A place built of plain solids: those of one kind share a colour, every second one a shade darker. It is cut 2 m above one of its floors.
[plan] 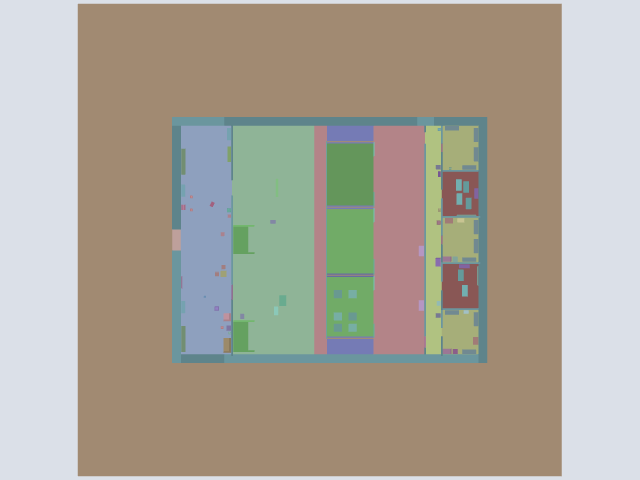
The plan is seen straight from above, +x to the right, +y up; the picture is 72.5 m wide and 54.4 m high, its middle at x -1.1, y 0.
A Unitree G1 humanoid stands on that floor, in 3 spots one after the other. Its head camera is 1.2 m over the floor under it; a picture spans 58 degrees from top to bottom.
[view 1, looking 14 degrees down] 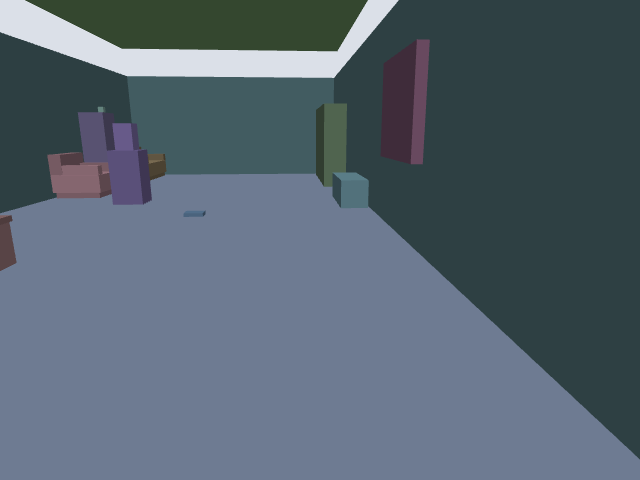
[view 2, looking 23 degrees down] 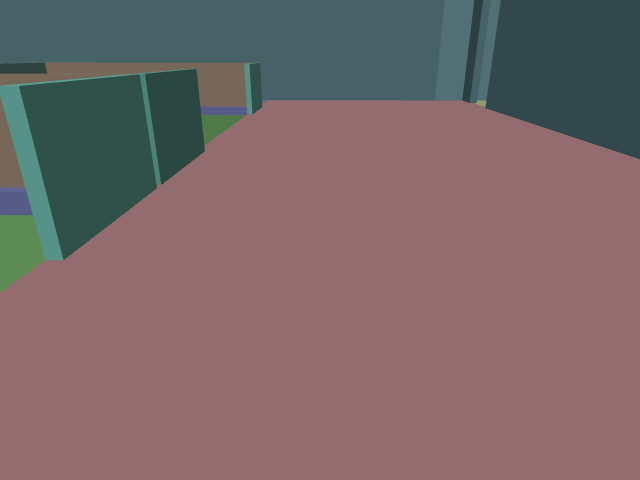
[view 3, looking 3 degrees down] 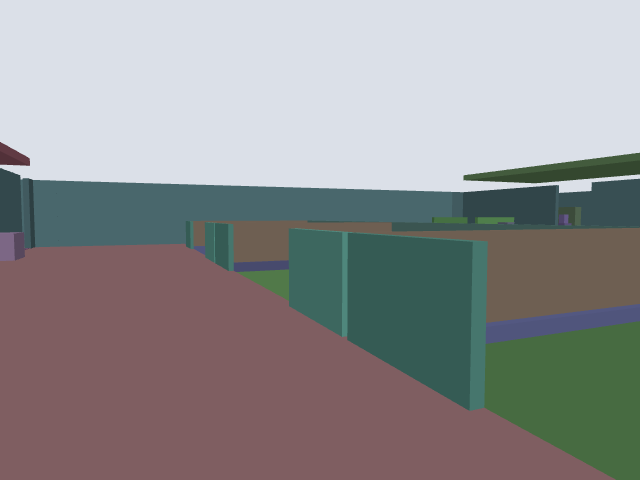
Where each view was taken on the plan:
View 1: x -15.56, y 0.00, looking -94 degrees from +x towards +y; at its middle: floor_lobby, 4.96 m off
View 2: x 6.76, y -0.47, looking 91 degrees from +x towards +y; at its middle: floor_walkway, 3.07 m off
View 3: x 6.96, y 7.50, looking -113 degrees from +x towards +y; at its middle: rail_end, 4.82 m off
